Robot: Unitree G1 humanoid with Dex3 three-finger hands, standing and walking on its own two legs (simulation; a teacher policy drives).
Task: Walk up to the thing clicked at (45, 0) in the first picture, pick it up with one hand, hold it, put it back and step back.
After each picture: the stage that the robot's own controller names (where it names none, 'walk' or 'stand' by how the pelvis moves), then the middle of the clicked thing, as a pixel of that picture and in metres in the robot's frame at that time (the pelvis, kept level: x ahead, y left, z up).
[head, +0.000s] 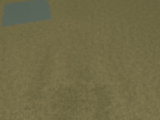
stand; out of the picture +2.33 +0.54 -0.72
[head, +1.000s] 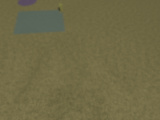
walk; (60, 7) +2.22 +0.25 -0.70
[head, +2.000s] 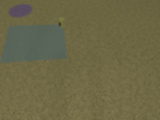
walk; (61, 22) +1.59 +0.17 -0.72
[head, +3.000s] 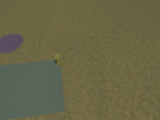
walk; (57, 59) +1.05 +0.21 -0.72
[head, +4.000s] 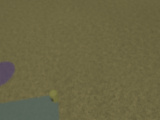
walk; (54, 96) +0.64 +0.24 -0.71
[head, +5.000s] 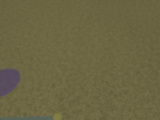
walk; (58, 119) +0.42 +0.20 -0.69
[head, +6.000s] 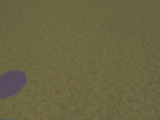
stand; out of the picture +0.39 +0.21 -0.72
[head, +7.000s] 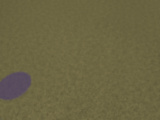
stand; out of the picture +0.37 +0.16 -0.73
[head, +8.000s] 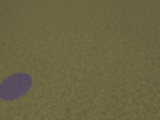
stand; out of the picture +0.38 +0.17 -0.73
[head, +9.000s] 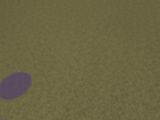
stand; out of the picture +0.38 +0.19 -0.73
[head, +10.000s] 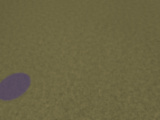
stand; out of the picture +0.38 +0.20 -0.73
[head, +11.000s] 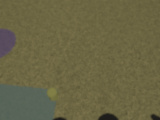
go down; (53, 94) +0.42 +0.18 -0.58
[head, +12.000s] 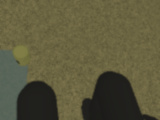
go down; (22, 56) +0.48 +0.20 -0.31
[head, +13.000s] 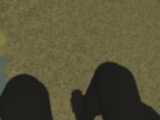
close in; out of the picture +0.47 +0.22 -0.26
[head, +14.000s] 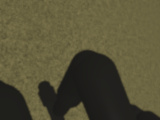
close; out of the picture +0.47 +0.26 -0.23
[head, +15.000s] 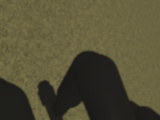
lift; out of the picture +0.45 +0.26 -0.24
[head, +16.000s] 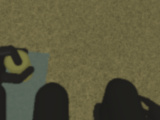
lift; (20, 67) +0.36 +0.22 -0.08
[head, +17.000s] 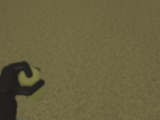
hold; (33, 85) +0.33 +0.18 +0.03
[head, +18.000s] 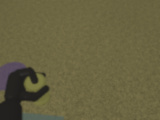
hold; (38, 90) +0.32 +0.17 -0.01
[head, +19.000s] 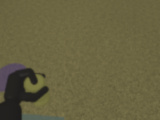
hold; (38, 91) +0.32 +0.17 -0.01
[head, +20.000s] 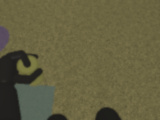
crouch; (31, 71) +0.39 +0.17 -0.07
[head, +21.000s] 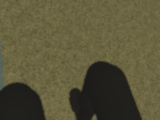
lower; out of the picture +0.51 +0.23 -0.14
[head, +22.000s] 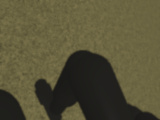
lower; out of the picture +0.46 +0.27 -0.24
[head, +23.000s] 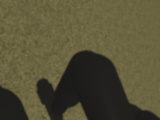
lower; out of the picture +0.46 +0.28 -0.24
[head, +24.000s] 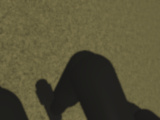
lower; out of the picture +0.47 +0.27 -0.24
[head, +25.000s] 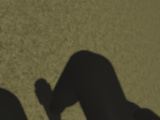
lower; out of the picture +0.47 +0.27 -0.25
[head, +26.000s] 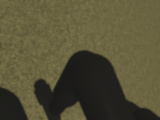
open; out of the picture +0.46 +0.27 -0.24
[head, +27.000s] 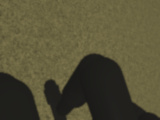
stand; out of the picture +0.46 +0.27 -0.25
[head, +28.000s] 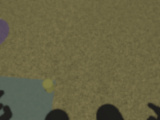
walk; (48, 85) +0.44 +0.18 -0.54
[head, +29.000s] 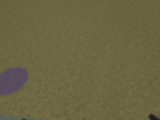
stand; out of the picture +0.40 +0.18 -0.67
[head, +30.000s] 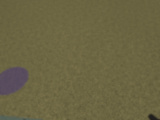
stand; out of the picture +0.40 +0.17 -0.67
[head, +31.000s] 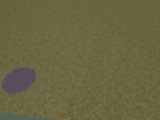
stand; out of the picture +0.41 +0.17 -0.71
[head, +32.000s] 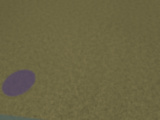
stand; out of the picture +0.41 +0.18 -0.73
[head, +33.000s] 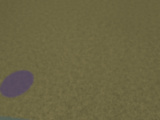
stand; out of the picture +0.39 +0.19 -0.73
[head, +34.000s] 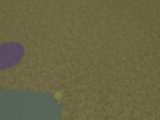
walk; (58, 97) +0.47 +0.14 -0.71
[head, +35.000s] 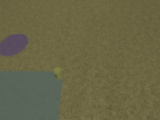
walk; (58, 73) +0.74 +0.25 -0.69
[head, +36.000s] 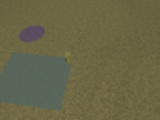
stand; (68, 57) +1.04 +0.17 -0.70
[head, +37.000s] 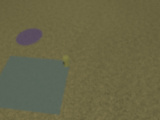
stand; (66, 61) +1.02 +0.17 -0.72
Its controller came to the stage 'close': yes
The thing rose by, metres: 0.71
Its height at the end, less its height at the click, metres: +0.00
